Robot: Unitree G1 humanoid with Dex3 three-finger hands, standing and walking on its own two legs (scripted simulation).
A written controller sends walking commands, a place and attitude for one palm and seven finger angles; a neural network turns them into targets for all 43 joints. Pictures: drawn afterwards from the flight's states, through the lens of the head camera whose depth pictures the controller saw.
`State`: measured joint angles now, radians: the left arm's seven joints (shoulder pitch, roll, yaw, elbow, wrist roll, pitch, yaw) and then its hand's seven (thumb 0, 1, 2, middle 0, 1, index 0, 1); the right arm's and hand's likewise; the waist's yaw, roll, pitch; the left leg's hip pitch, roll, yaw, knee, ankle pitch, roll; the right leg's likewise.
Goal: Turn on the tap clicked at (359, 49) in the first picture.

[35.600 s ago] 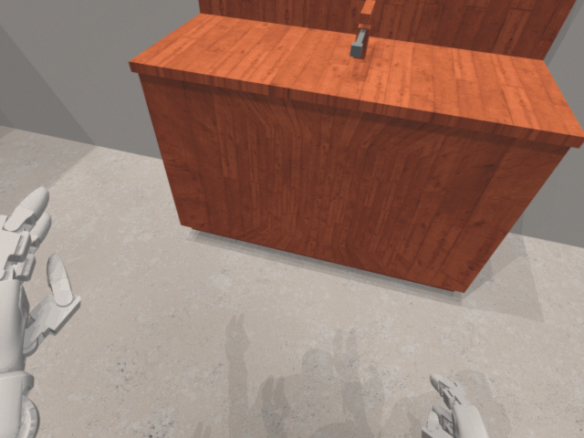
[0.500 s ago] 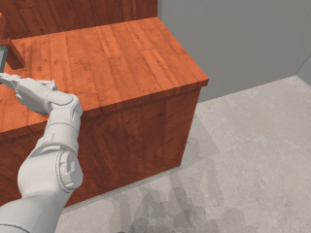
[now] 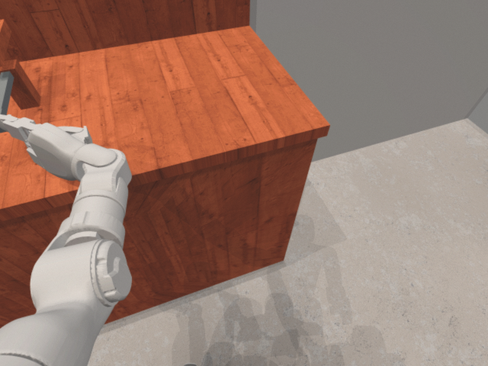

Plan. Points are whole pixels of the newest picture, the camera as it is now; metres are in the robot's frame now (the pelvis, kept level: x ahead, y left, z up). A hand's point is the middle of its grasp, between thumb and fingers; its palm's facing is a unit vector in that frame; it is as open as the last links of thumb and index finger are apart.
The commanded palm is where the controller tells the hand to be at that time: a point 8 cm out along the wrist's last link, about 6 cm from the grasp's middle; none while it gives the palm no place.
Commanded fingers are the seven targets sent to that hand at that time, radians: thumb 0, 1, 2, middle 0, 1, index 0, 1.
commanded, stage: push the lever round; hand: left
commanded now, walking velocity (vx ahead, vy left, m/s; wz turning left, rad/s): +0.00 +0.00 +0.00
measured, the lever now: out of the picture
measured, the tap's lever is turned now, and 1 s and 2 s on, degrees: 0 0 1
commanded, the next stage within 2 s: none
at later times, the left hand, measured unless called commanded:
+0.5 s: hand (85, 132) +0.48 +0.24 +0.13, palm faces +0.87 -0.48 -0.13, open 8.5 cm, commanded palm +0.48 +0.25 +0.13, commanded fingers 0.00 0.90 0.90 -0.15 -0.15 -0.15 -0.15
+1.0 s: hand (85, 133) +0.48 +0.24 +0.13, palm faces +0.86 -0.49 -0.13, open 8.5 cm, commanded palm +0.48 +0.26 +0.13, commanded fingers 0.00 0.90 0.90 -0.15 -0.15 -0.15 -0.15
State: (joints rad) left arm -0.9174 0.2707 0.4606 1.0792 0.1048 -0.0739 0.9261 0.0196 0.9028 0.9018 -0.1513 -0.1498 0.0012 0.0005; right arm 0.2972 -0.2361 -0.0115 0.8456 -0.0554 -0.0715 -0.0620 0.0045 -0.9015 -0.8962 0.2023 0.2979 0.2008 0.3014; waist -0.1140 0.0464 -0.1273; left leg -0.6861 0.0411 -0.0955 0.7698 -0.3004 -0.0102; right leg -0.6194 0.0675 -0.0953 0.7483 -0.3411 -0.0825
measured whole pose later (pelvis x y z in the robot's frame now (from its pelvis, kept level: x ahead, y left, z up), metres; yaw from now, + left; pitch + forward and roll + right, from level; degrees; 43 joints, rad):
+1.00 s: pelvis +0.00 -0.01 +0.00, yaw +1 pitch +12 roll -1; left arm -0.92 0.29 0.47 1.08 0.10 -0.06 0.89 0.02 0.90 0.90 -0.15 -0.15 0.00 0.00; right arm 0.29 -0.25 -0.02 0.84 -0.05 -0.06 -0.06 0.00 -0.90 -0.90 0.20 0.30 0.20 0.30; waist -0.11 0.05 -0.13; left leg -0.69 0.04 -0.11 0.77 -0.30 0.00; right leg -0.62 0.07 -0.11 0.75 -0.35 -0.09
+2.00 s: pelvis +0.01 -0.01 +0.00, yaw +0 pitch +12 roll +0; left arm -0.90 0.26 0.48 1.07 0.11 -0.07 0.92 0.02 0.90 0.90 -0.15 -0.15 0.00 0.00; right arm 0.28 -0.24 -0.01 0.83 -0.05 -0.06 -0.06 0.00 -0.90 -0.90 0.20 0.30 0.20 0.30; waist -0.11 0.05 -0.13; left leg -0.67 0.04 -0.09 0.76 -0.30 0.00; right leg -0.61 0.07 -0.10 0.74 -0.35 -0.09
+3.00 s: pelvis +0.00 +0.00 +0.00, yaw +0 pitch +12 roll -1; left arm -0.91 0.27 0.47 1.08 0.10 -0.07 0.91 0.02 0.90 0.90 -0.15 -0.15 0.00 0.00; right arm 0.29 -0.24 -0.01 0.84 -0.05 -0.06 -0.06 0.00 -0.90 -0.90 0.20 0.30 0.20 0.30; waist -0.11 0.05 -0.13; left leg -0.68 0.04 -0.10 0.77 -0.30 -0.01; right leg -0.62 0.07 -0.10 0.75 -0.35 -0.09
